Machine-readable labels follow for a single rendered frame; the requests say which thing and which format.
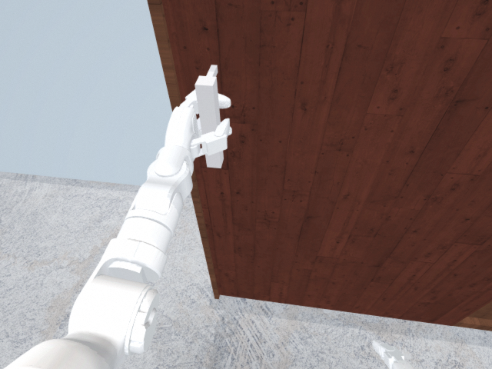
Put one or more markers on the robot left hand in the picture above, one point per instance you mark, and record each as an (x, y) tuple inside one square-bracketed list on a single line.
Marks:
[(184, 127)]

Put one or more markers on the left robot forearm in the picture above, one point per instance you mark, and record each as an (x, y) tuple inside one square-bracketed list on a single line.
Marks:
[(138, 252)]

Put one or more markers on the left robot upper arm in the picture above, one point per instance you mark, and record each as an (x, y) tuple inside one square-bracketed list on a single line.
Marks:
[(114, 318)]

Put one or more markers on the handle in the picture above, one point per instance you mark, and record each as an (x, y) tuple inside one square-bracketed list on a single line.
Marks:
[(206, 88)]

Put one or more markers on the robot right hand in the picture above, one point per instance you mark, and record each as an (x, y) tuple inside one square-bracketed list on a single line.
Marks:
[(392, 357)]

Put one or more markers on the wardrobe door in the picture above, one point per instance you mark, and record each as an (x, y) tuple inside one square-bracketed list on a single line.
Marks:
[(358, 175), (485, 312)]

